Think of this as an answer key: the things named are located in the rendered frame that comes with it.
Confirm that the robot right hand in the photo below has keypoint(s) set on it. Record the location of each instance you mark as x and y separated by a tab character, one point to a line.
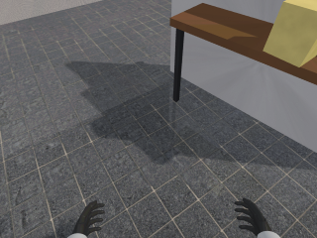
256	217

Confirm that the carton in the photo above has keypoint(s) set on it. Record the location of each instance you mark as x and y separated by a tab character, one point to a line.
293	37

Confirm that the robot left hand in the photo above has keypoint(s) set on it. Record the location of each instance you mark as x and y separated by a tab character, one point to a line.
84	221

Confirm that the table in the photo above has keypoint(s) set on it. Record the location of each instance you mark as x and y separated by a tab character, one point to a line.
236	32

